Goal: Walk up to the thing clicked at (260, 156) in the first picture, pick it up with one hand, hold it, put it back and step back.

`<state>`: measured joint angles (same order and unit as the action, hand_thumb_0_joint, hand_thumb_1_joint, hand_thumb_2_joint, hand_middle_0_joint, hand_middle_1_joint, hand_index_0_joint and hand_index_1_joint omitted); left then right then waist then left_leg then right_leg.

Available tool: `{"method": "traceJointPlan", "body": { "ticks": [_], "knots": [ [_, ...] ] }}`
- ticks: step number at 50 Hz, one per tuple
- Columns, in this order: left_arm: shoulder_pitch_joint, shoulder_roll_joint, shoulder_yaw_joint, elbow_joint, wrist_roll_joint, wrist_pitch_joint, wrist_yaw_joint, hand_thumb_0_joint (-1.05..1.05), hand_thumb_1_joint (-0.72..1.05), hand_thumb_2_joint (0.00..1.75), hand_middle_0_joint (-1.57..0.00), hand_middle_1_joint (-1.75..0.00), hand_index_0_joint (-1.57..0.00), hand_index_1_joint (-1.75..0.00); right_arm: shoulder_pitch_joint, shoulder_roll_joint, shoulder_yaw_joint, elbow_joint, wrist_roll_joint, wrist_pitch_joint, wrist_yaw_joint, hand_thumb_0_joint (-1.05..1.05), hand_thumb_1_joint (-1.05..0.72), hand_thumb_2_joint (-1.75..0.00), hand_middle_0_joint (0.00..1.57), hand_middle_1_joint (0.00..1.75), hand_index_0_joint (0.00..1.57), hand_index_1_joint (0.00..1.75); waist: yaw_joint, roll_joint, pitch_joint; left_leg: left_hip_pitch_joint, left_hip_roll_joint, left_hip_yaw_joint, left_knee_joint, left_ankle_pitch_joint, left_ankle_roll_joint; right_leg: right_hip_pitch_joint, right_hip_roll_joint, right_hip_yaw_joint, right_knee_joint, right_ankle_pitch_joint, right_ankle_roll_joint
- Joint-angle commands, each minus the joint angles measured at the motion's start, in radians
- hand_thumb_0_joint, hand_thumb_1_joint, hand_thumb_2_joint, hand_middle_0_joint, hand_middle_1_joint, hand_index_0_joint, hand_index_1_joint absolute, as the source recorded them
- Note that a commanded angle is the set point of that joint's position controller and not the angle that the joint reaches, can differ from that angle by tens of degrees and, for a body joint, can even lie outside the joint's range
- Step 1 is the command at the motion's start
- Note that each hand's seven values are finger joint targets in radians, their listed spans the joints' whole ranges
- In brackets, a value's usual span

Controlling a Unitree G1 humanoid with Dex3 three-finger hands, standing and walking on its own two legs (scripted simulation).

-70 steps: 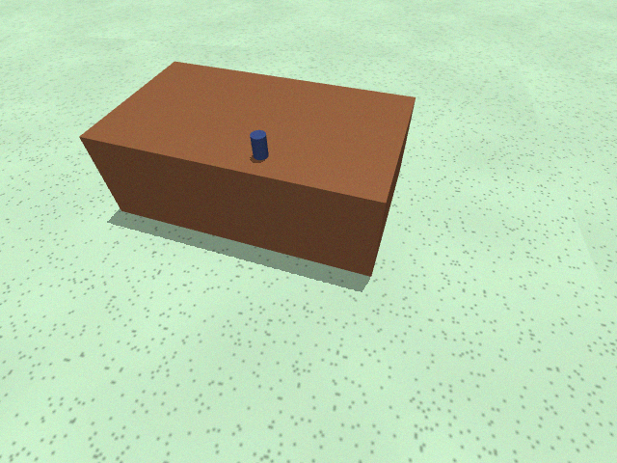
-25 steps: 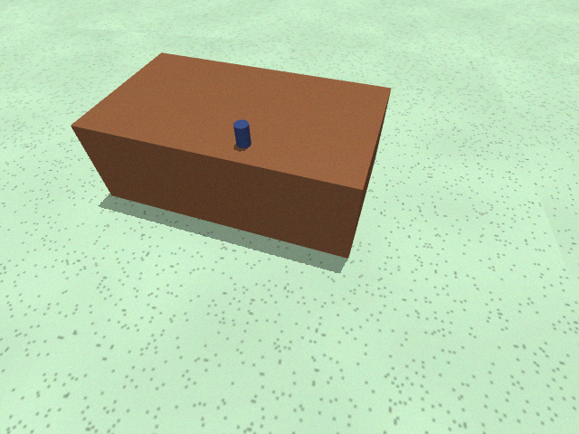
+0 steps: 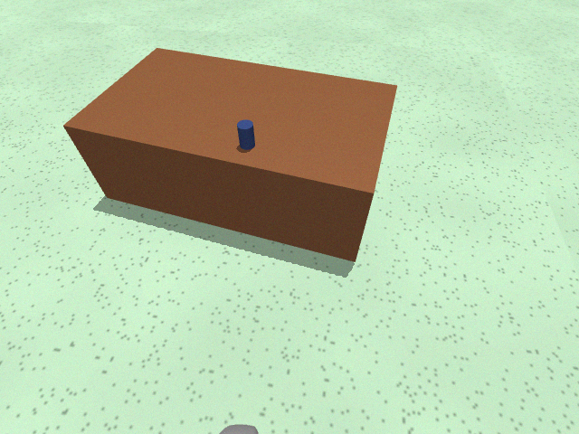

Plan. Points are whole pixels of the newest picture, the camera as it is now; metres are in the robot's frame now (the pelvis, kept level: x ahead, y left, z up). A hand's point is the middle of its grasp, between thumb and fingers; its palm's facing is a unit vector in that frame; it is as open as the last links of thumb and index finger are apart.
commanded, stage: walk up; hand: left
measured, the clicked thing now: (246, 135) +1.07 +0.24 -0.30
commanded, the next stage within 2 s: none
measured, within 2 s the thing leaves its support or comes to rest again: neither
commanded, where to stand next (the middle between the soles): +0.60 +0.08 m, yaw -13 degrees
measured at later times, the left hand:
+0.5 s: hand (143, 323) +0.29 +0.30 -0.12, palm faces -0.09 -0.89 -0.45, open 7.4 cm
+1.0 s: hand (148, 234) +0.50 +0.36 -0.14, palm faces -0.24 -0.89 -0.39, open 7.4 cm
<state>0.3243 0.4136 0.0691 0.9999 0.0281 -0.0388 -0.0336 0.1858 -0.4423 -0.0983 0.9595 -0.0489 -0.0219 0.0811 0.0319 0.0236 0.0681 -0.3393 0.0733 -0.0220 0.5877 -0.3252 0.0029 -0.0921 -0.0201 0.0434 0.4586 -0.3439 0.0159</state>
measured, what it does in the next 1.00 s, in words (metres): walks ahead: right foot, then left foot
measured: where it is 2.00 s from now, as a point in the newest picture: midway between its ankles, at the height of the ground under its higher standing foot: (269, 321)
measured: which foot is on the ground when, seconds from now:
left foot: down 0.00-0.38, up 0.40-0.70, down 0.72-1.00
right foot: down 0.00-0.02, up 0.04-0.34, down 0.36-0.74, up 0.76-1.00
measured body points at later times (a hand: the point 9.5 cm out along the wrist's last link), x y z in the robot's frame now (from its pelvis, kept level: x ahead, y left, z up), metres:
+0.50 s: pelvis +0.18 +0.02 -0.01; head +0.18 -0.01 +0.44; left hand +0.29 +0.34 -0.09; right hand +0.19 -0.29 -0.15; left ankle +0.16 +0.15 -0.68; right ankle +0.21 -0.10 -0.73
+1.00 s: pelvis +0.38 +0.10 +0.00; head +0.41 +0.10 +0.45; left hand +0.51 +0.41 -0.11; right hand +0.35 -0.22 -0.11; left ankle +0.39 +0.20 -0.73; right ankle +0.43 -0.04 -0.70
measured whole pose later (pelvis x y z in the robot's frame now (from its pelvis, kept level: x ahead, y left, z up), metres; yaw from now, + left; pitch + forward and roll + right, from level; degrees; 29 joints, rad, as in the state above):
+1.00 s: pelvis +0.38 +0.10 +0.00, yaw -10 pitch -2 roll +0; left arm 0.28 0.43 0.04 0.88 0.00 -0.07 -0.03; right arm 0.36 -0.41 -0.06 0.80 -0.02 -0.05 0.06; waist -0.04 -0.01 0.10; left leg -0.21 0.05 0.13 0.57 -0.33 0.03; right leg -0.49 -0.04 -0.05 0.86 -0.35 -0.03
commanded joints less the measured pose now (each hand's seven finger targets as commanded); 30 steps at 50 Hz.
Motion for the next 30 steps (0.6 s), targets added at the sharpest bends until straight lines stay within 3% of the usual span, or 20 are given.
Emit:
{"method": "traceJointPlan", "body": {
  "ticks": [1, 2, 3, 4, 5, 7, 9, 10, 13, 15, 16, 17, 18, 19, 20, 21, 22, 24, 26, 30],
  "knots": [
    [-0.095, 0.084, 0.005, -0.164, -0.014, -0.035, 0.015, 0.0, 0.9, 0.9, -0.2, -0.3, -0.2, -0.3, 0.286, -0.297, -0.106, -0.033, -0.023, -0.043, -0.03, 0.0, -0.9, -0.9, 0.2, 0.3, 0.2, 0.3, -0.196, 0.366, -0.114, 0.526, 0.238, -0.462, -0.373, -0.362, 0.101, -0.64, 0.125, -0.032, 0.595, -0.228, -0.07],
    [-0.09, 0.188, 0.022, -0.154, -0.012, -0.032, 0.028, 0.0, 0.9, 0.9, -0.2, -0.3, -0.2, -0.3, 0.163, -0.34, -0.106, -0.077, 0.002, -0.042, -0.027, 0.0, -0.9, -0.9, 0.2, 0.3, 0.2, 0.3, -0.149, 0.248, -0.071, 0.332, 0.343, -0.644, -0.463, -0.561, 0.209, -0.597, 0.055, 0.081, 0.68, -0.226, -0.081],
    [-0.086, 0.243, 0.023, -0.147, -0.016, -0.035, 0.027, 0.0, 0.9, 0.9, -0.2, -0.3, -0.2, -0.3, 0.087, -0.311, -0.095, -0.105, 0.019, -0.038, -0.027, 0.0, -0.9, -0.9, 0.2, 0.3, 0.2, 0.3, -0.105, 0.118, -0.001, 0.246, 0.339, -0.561, -0.445, -0.503, 0.234, -0.583, -0.001, 0.087, 0.712, -0.144, -0.081],
    [-0.039, 0.242, 0.027, -0.121, -0.025, -0.038, 0.019, 0.0, 0.9, 0.9, -0.2, -0.3, -0.2, -0.3, 0.053, -0.267, -0.075, -0.122, 0.023, -0.039, -0.029, 0.0, -0.9, -0.9, 0.2, 0.3, 0.2, 0.3, -0.069, 0.098, 0.024, 0.237, 0.295, -0.456, -0.413, -0.406, 0.225, -0.569, -0.022, 0.075, 0.685, -0.09, -0.076],
    [-0.001, 0.242, 0.031, -0.098, -0.029, -0.04, 0.013, 0.0, 0.9, 0.9, -0.2, -0.3, -0.2, -0.3, 0.03, -0.234, -0.063, -0.136, 0.024, -0.044, -0.032, 0.0, -0.9, -0.9, 0.2, 0.3, 0.2, 0.3, -0.052, 0.115, 0.029, 0.249, 0.254, -0.367, -0.391, -0.314, 0.216, -0.555, -0.049, 0.067, 0.636, -0.042, -0.067],
    [0.002, 0.23, 0.031, -0.086, -0.029, -0.041, -0.002, 0.0, 0.9, 0.9, -0.2, -0.3, -0.2, -0.3, 0.058, -0.215, -0.052, -0.133, 0.024, -0.05, -0.032, 0.0, -0.9, -0.9, 0.2, 0.3, 0.2, 0.3, -0.054, 0.123, 0.053, 0.176, 0.205, -0.215, -0.396, -0.149, 0.202, -0.47, -0.055, 0.029, 0.5, -0.017, -0.04],
    [-0.041, 0.211, 0.029, -0.116, -0.028, -0.041, -0.013, 0.0, 0.9, 0.9, -0.2, -0.3, -0.2, -0.3, 0.074, -0.224, -0.052, -0.142, 0.02, -0.052, -0.028, 0.0, -0.9, -0.9, 0.2, 0.3, 0.2, 0.3, -0.063, 0.143, 0.064, 0.164, 0.198, -0.148, -0.393, -0.05, 0.218, -0.42, -0.058, -0.015, 0.358, -0.018, -0.018],
    [-0.065, 0.203, 0.03, -0.136, -0.024, -0.041, -0.017, 0.0, 0.9, 0.9, -0.2, -0.3, -0.2, -0.3, 0.074, -0.234, -0.052, -0.15, 0.021, -0.053, -0.026, 0.0, -0.9, -0.9, 0.2, 0.3, 0.2, 0.3, -0.061, 0.154, 0.071, 0.141, 0.213, -0.136, -0.394, -0.048, 0.226, -0.386, -0.069, -0.03, 0.301, -0.006, -0.02],
    [-0.054, 0.194, 0.037, -0.144, -0.022, -0.047, -0.018, 0.0, 0.9, 0.9, -0.2, -0.3, -0.2, -0.3, 0.062, -0.228, -0.047, -0.177, 0.023, -0.048, -0.021, 0.0, -0.9, -0.9, 0.2, 0.3, 0.2, 0.3, -0.043, 0.14, 0.032, 0.117, 0.178, -0.067, -0.332, -0.011, 0.203, -0.26, -0.033, -0.082, 0.189, 0.085, -0.037],
    [0.011, 0.186, 0.044, -0.129, -0.02, -0.053, -0.009, 0.0, 0.9, 0.9, -0.2, -0.3, -0.2, -0.3, 0.04, -0.217, -0.045, -0.197, 0.028, -0.038, -0.02, 0.0, -0.9, -0.9, 0.2, 0.3, 0.2, 0.3, 0.004, 0.087, -0.019, 0.073, 0.155, -0.022, -0.204, 0.043, 0.174, -0.1, -0.004, -0.114, 0.109, 0.173, -0.046],
    [0.051, 0.203, 0.054, -0.115, -0.017, -0.055, -0.003, 0.0, 0.9, 0.9, -0.2, -0.3, -0.2, -0.3, 0.04, -0.197, -0.036, -0.208, 0.029, -0.03, -0.019, 0.0, -0.9, -0.9, 0.2, 0.3, 0.2, 0.3, 0.026, 0.024, -0.038, -0.008, 0.116, 0.028, -0.111, 0.033, 0.153, 0.026, 0.02, -0.142, 0.086, 0.19, -0.05],
    [0.127, 0.239, 0.072, -0.104, -0.015, -0.059, 0.009, 0.0, 0.9, 0.9, -0.2, -0.3, -0.2, -0.3, 0.064, -0.159, -0.019, -0.215, 0.029, -0.028, -0.019, 0.0, -0.9, -0.9, 0.2, 0.3, 0.2, 0.3, 0.069, -0.082, -0.084, -0.092, 0.072, 0.06, 0.073, 0.039, 0.123, 0.172, 0.019, -0.094, 0.074, 0.115, -0.067],
    [0.209, 0.312, 0.101, -0.106, -0.008, -0.066, 0.024, 0.0, 0.9, 0.9, -0.2, -0.3, -0.2, -0.3, 0.087, -0.116, -0.003, -0.233, 0.028, -0.029, -0.018, 0.0, -0.9, -0.9, 0.2, 0.3, 0.2, 0.3, 0.112, -0.272, -0.109, -0.25, -0.034, 0.131, 0.373, -0.065, 0.074, 0.27, -0.15, 0.204, -0.073, -0.146, -0.133],
    [0.185, 0.382, 0.103, -0.143, -0.012, -0.074, 0.033, 0.0, 0.9, 0.9, -0.2, -0.3, -0.2, -0.3, 0.123, -0.123, 0.0, -0.239, 0.031, -0.021, -0.02, 0.0, -0.9, -0.9, 0.2, 0.3, 0.2, 0.3, 0.076, -0.294, -0.113, -0.361, -0.099, 0.044, 0.539, -0.23, 0.035, 0.223, -0.396, 0.667, -0.251, -0.313, -0.244],
    [0.106, 0.374, 0.093, -0.164, -0.024, -0.069, 0.032, 0.0, 0.9, 0.9, -0.2, -0.3, -0.2, -0.3, 0.086, -0.208, -0.025, -0.225, 0.024, -0.01, -0.029, 0.0, -0.9, -0.9, 0.2, 0.3, 0.2, 0.3, 0.045, -0.158, -0.034, -0.349, -0.009, -0.059, 0.595, -0.227, 0.026, 0.077, -0.446, 0.715, -0.243, -0.353, -0.33],
    [0.049, 0.345, 0.086, -0.184, -0.035, -0.069, 0.034, 0.0, 0.9, 0.9, -0.2, -0.3, -0.2, -0.3, 0.086, -0.217, -0.025, -0.212, 0.031, -0.01, -0.03, 0.0, -0.9, -0.9, 0.2, 0.3, 0.2, 0.3, 0.027, -0.097, 0.019, -0.353, 0.03, -0.08, 0.59, -0.174, 0.023, 0.022, -0.399, 0.582, -0.242, -0.308, -0.326],
    [0.026, 0.322, 0.079, -0.192, -0.035, -0.071, 0.036, 0.0, 0.9, 0.9, -0.2, -0.3, -0.2, -0.3, 0.102, -0.207, -0.024, -0.2, 0.033, -0.013, -0.027, 0.0, -0.9, -0.9, 0.2, 0.3, 0.2, 0.3, 0.014, -0.094, 0.022, -0.348, 0.046, -0.075, 0.575, -0.12, 0.021, 0.016, -0.344, 0.477, -0.221, -0.205, -0.305],
    [-0.011, 0.287, 0.066, -0.199, -0.032, -0.073, 0.036, 0.0, 0.9, 0.9, -0.2, -0.3, -0.2, -0.3, 0.167, -0.19, -0.027, -0.165, 0.029, -0.007, -0.019, 0.0, -0.9, -0.9, 0.2, 0.3, 0.2, 0.3, -0.026, -0.151, 0.033, -0.236, 0.064, -0.052, 0.476, -0.057, 0.01, -0.121, -0.259, 0.278, -0.2, -0.097, -0.249],
    [-0.018, 0.295, 0.067, -0.213, -0.022, -0.077, 0.032, 0.0, 0.9, 0.9, -0.2, -0.3, -0.2, -0.3, 0.179, -0.179, -0.035, -0.166, 0.022, -0.002, -0.002, 0.0, -0.9, -0.9, 0.2, 0.3, 0.2, 0.3, -0.029, -0.185, 0.03, -0.176, 0.057, -0.015, 0.39, -0.037, -0.002, -0.19, -0.229, 0.194, -0.185, -0.051, -0.242],
    [-0.015, 0.32, 0.076, -0.232, -0.015, -0.085, 0.031, 0.0, 0.9, 0.9, -0.2, -0.3, -0.2, -0.3, 0.094, -0.164, -0.045, -0.21, 0.016, -0.009, 0.015, 0.0, -0.9, -0.9, 0.2, 0.3, 0.2, 0.3, -0.011, -0.188, 0.021, -0.11, 0.056, 0.026, 0.198, 0.022, -0.003, -0.235, -0.224, 0.152, -0.158, -0.084, -0.233]
  ]
}}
